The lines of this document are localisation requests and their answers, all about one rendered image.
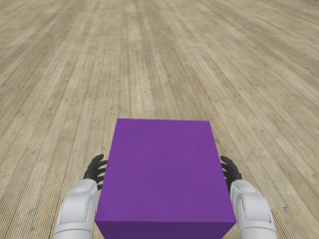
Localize robot right hand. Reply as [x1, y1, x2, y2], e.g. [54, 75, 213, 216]
[220, 155, 242, 195]

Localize carton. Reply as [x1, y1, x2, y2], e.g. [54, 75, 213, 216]
[94, 119, 237, 239]

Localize robot left forearm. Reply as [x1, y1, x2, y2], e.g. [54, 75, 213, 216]
[54, 178, 98, 239]

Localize robot left hand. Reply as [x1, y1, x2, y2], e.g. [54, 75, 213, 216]
[83, 154, 108, 191]

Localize robot right forearm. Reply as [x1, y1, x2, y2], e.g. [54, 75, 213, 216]
[229, 179, 278, 239]

